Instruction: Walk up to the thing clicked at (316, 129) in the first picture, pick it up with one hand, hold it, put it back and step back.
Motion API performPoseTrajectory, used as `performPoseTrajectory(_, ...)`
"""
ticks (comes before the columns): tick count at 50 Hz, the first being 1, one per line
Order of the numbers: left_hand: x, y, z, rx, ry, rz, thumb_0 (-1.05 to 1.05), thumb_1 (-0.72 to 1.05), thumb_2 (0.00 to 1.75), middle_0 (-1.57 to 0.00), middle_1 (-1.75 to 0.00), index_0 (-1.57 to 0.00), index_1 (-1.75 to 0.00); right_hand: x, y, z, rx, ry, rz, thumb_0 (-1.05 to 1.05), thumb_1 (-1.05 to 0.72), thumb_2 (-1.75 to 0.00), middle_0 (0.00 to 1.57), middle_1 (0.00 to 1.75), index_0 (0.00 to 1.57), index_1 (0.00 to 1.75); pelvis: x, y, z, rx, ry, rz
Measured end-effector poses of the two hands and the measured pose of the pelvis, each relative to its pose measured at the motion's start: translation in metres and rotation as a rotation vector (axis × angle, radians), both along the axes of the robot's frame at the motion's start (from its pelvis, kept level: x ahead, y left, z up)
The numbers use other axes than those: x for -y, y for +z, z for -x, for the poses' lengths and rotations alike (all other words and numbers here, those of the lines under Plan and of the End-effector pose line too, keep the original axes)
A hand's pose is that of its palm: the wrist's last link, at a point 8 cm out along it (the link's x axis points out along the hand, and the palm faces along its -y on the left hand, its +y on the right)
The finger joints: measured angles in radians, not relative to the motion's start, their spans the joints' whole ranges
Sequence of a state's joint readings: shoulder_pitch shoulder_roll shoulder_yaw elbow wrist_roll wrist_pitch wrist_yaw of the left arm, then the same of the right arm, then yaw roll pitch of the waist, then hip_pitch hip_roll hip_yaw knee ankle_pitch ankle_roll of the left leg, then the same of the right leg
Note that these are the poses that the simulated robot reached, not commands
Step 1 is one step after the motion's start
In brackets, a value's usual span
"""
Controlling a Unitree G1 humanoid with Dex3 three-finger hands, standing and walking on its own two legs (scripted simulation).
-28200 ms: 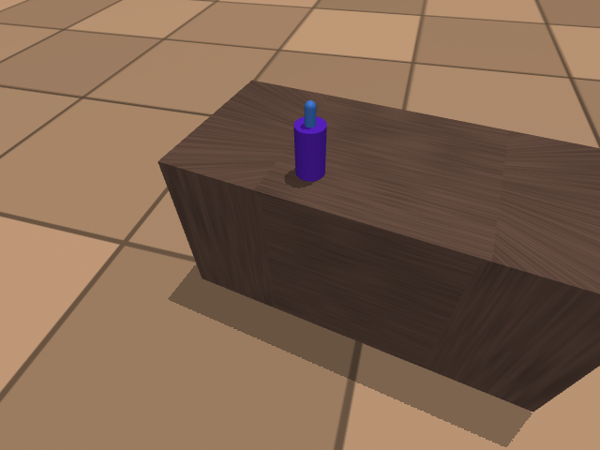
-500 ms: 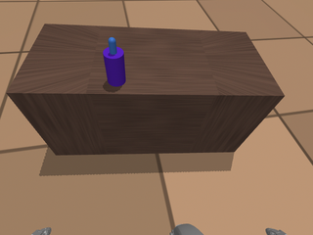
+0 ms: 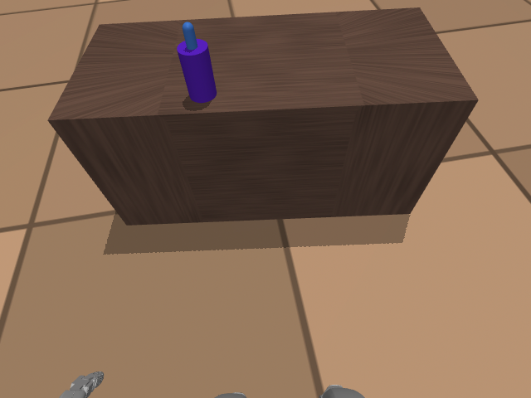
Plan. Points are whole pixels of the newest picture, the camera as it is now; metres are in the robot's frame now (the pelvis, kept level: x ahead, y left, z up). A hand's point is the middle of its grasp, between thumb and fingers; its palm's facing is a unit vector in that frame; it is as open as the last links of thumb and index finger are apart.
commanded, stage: step back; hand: left
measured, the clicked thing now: (195, 61) +0.95 +0.22 -0.05
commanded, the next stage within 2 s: stand in 1.32 s
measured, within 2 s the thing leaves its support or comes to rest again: neither
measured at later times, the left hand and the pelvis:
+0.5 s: hand out of the picture -0.11 +0.23 -0.14, palm faces -0.03 -0.92 -0.40, open 7.4 cm; pelvis -0.14 -0.03 +0.01, yaw -5 degrees
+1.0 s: hand out of the picture -0.02 +0.25 -0.13, palm faces +0.00 -0.92 -0.39, open 7.4 cm; pelvis -0.13 -0.03 +0.01, yaw +0 degrees
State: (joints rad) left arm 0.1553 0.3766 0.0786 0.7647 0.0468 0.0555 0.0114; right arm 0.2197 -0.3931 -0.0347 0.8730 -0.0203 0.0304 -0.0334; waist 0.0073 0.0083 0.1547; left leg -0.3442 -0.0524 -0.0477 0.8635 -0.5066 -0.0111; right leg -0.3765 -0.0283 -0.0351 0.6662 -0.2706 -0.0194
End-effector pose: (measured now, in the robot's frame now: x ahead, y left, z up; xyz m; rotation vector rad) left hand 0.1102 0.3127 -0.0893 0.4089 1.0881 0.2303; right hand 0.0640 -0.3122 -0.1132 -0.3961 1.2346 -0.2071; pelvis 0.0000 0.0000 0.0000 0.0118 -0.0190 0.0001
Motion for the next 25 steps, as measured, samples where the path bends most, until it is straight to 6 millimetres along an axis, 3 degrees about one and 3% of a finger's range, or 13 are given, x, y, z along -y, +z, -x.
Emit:
performPoseTrajectory(3,-0.004,-0.014,0.009,0.045,0.01,0.024,0.01,0.9,0.9,-0.2,-0.3,-0.2,-0.3,-0.009,-0.002,0.022,-0.017,0.02,0.005,0.0,-0.9,-0.9,0.2,0.3,0.21,0.3,-0.001,-0.008,0.025,0.022,0.023,-0.018)
performPoseTrajectory(8,0.008,-0.02,0.045,0.017,0.026,0.087,0.01,0.9,0.9,-0.2,-0.3,-0.2,-0.3,-0.014,0.015,0.051,0.008,0.038,0.007,0.0,-0.9,-0.9,0.2,0.3,0.21,0.3,-0.002,0.001,0.057,0.037,0.021,0.02)
performPoseTrajectory(15,0.018,-0.021,0.114,-0.036,0.021,0.1,0.01,0.9,0.9,-0.2,-0.3,-0.2,-0.3,0.008,0.039,0.062,0.132,0.046,0.042,0.0,-0.9,-0.9,0.21,0.3,0.21,0.3,0.012,0.008,0.101,0.008,-0.027,0.035)
performPoseTrajectory(20,0.029,-0.026,0.171,-0.11,0.011,0.055,0.01,0.9,0.9,-0.2,-0.3,-0.2,-0.3,0.034,0.03,0.079,0.211,0.021,0.022,0.0,-0.9,-0.9,0.2,0.3,0.21,0.3,0.028,-0.002,0.132,0.03,-0.068,0.045)
performPoseTrajectory(25,0.037,-0.011,0.222,-0.147,0.052,0.033,0.01,0.9,0.9,-0.2,-0.3,-0.2,-0.3,0.042,0.02,0.118,0.156,-0.034,-0.021,0.0,-0.9,-0.9,0.2,0.3,0.21,0.3,0.035,0.006,0.141,0.038,-0.089,0.014)
